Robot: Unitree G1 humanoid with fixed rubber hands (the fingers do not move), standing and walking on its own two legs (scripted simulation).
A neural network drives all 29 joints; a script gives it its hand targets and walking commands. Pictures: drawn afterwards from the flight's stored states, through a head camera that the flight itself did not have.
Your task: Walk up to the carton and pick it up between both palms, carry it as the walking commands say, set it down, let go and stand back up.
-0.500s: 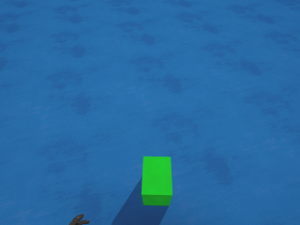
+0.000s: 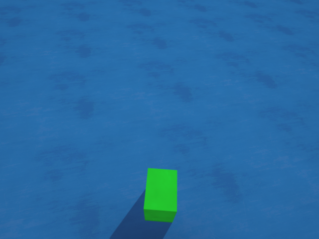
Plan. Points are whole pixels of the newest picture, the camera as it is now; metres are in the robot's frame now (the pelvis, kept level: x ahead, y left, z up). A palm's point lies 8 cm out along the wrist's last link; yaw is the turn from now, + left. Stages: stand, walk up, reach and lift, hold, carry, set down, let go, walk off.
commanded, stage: walk up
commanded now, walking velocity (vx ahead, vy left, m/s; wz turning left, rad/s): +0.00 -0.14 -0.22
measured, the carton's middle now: (160, 196) +0.41 -0.01 -0.64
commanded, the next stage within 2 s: stand in 1.92 s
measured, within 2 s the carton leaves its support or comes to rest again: neither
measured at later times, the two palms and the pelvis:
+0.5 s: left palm out of the picture +0.04 +0.19 -0.15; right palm out of the picture +0.05 -0.27 -0.13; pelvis +0.01 -0.04 +0.00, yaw -1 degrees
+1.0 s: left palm out of the picture +0.06 +0.26 -0.14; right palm out of the picture +0.00 -0.23 -0.13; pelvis +0.02 +0.00 +0.00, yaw -2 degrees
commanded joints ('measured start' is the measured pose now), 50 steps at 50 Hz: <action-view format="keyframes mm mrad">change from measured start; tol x16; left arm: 1 -19 72 37 -98 12 26 -18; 9 115 248 46 -44 12 -27 12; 14 -83 122 8 -47 1 -28 35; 50 87 51 -8 53 -5 23 28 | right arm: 1 22 -208 -45 -70 -14 3 -29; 50 25 -117 33 -9 8 -28 11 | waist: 1 -9 221 33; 5 34 367 -5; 9 46 -245 -70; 19 -41 -147 -51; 23 -12 207 67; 40 -54 -175 -21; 50 -19 164 -3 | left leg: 1 -95 375 -258 -195 158 191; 5 -205 131 -35 -98 -76 97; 10 -293 -24 -110 492 -340 10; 21 104 85 -235 -175 162 68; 23 -45 144 -306 -251 72 141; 38 -36 -56 -85 63 -36 42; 44 106 219 -407 -267 370 107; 50 101 114 -257 -179 590 67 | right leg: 1 -225 -101 109 452 -155 54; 6 142 -14 -21 -64 117 30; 8 173 -294 380 -286 259 -65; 10 81 -370 426 -334 376 -126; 17 104 -241 184 -247 390 -120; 23 15 -42 24 -124 -45 19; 36 125 -322 262 -227 309 -98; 42 -10 -107 33 -70 146 2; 45 -87 -44 84 96 -191 42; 50 -36 -32 105 145 -97 20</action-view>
